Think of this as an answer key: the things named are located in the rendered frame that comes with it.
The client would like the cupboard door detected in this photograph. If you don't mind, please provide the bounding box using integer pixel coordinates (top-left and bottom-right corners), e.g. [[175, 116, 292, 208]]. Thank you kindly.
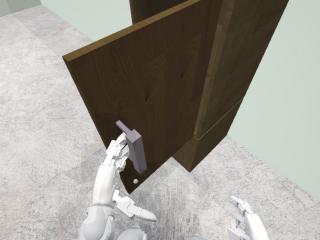
[[62, 0, 223, 195]]

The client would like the robot left hand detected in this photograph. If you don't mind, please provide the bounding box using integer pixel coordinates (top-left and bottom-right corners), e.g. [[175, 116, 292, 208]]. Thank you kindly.
[[92, 132, 157, 222]]

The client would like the robot left forearm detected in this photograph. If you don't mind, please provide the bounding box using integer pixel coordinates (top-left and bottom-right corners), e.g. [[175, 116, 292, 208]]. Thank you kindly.
[[78, 205, 116, 240]]

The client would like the left robot thigh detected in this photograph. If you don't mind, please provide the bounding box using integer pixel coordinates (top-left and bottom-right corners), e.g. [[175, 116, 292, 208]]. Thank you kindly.
[[117, 228, 147, 240]]

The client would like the robot right hand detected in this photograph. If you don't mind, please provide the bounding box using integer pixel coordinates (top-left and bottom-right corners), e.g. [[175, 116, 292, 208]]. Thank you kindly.
[[228, 195, 269, 240]]

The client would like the robot left shin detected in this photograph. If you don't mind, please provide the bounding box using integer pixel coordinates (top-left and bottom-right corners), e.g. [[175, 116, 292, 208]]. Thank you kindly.
[[131, 226, 141, 230]]

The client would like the handle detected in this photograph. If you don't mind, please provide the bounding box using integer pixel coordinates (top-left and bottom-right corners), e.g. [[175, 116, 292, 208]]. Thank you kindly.
[[116, 120, 147, 174]]

